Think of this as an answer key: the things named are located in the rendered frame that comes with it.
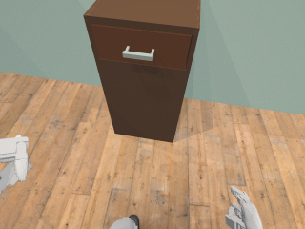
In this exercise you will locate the handle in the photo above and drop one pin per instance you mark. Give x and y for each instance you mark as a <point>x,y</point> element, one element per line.
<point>138,55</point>

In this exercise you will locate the drawer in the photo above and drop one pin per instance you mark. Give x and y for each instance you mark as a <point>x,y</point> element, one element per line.
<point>170,49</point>

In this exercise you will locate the cabinet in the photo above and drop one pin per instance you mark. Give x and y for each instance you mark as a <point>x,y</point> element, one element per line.
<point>144,100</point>

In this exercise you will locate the left robot thigh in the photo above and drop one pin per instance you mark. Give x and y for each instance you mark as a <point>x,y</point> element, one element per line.
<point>124,224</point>

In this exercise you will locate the robot left hand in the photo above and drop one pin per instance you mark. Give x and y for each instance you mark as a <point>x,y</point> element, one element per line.
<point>14,151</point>

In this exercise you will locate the robot right hand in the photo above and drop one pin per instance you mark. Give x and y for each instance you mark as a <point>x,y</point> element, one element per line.
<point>247,216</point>

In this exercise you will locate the robot left foot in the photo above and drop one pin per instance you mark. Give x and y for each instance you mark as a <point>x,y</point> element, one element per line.
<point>135,219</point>

